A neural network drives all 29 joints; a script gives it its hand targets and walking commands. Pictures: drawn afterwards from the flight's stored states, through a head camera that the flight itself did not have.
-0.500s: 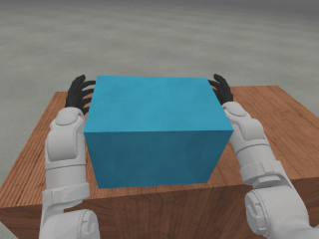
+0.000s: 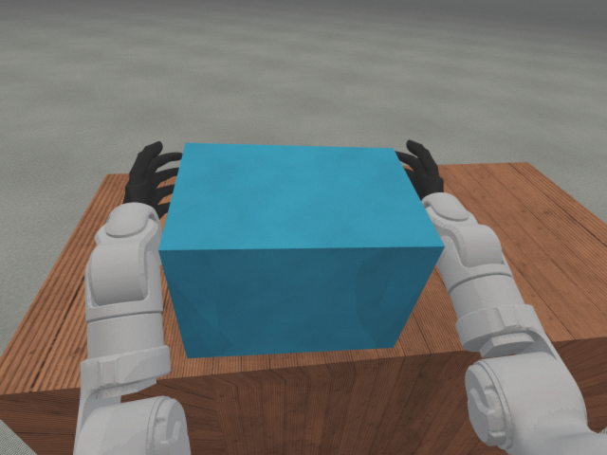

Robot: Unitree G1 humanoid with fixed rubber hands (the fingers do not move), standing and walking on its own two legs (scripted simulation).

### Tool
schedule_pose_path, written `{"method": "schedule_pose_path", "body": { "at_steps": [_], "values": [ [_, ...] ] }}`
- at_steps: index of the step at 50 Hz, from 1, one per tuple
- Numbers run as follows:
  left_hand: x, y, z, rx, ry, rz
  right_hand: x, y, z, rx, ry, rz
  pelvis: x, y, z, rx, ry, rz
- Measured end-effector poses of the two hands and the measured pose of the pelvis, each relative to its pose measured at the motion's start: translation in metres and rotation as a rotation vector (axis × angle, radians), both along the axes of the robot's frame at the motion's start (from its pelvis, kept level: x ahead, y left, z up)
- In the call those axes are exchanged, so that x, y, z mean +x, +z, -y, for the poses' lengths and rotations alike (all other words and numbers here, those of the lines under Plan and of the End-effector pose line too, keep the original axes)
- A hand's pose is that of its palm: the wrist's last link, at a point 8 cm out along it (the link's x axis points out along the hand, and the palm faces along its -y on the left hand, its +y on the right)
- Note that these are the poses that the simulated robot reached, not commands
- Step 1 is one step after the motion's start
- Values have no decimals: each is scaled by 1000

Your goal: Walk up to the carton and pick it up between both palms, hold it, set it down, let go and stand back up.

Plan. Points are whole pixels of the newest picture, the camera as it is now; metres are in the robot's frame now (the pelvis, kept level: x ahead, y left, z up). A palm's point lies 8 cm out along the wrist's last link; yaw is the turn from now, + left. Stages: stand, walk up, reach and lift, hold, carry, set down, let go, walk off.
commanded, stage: hold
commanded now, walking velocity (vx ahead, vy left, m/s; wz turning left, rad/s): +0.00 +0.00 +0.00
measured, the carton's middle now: (293, 249) +0.33 +0.01 +0.17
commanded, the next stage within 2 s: set down in 0.14 s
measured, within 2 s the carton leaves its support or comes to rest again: neither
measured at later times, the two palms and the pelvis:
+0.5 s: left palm (137, 193) +0.37 +0.19 +0.23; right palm (414, 201) +0.38 -0.16 +0.20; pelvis +0.00 +0.00 +0.00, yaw +1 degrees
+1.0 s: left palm (162, 219) +0.40 +0.18 +0.17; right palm (406, 218) +0.41 -0.17 +0.15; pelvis +0.03 -0.01 +0.00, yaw +2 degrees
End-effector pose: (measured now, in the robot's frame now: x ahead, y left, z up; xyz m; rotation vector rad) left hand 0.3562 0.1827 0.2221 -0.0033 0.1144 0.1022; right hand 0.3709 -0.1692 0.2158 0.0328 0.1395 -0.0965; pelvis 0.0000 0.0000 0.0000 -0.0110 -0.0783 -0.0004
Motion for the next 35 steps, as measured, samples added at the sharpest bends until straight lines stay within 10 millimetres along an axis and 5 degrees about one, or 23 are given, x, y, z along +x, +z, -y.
{"method": "schedule_pose_path", "body": {
  "at_steps": [21, 26, 35],
  "values": [
    [11, 13, -5, -17, -20, 87, 7, 4, -3, 4, -11, 85, 0, 0, 0, 7, 11, 30],
    [18, 6, -10, 8, -32, 91, 15, -18, -8, -21, 0, 90, 4, 0, 1, 12, 19, 44],
    [30, -37, -9, 38, -24, 57, 25, -65, -9, -67, 3, 62, 15, 0, 5, 4, 34, 25]
  ]
}}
